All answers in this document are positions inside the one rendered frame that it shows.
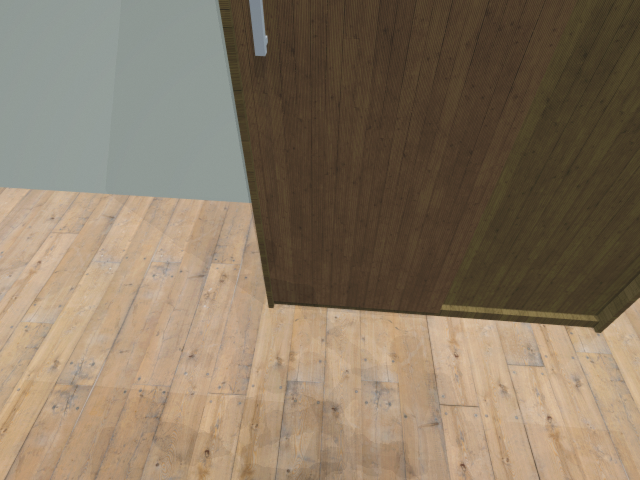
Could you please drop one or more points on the wardrobe door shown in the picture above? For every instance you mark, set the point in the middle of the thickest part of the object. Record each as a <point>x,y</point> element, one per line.
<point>379,129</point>
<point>561,230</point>

